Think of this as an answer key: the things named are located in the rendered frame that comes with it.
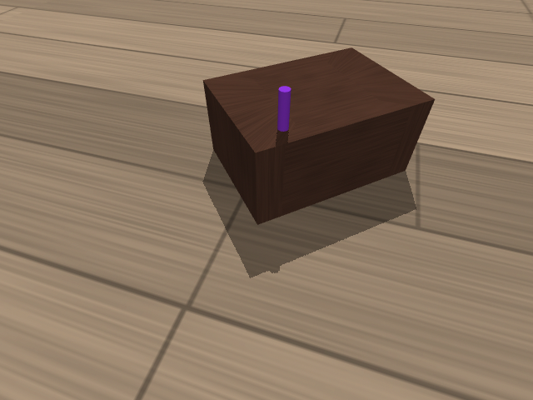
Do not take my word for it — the can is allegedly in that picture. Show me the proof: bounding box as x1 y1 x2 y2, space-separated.
277 86 291 132

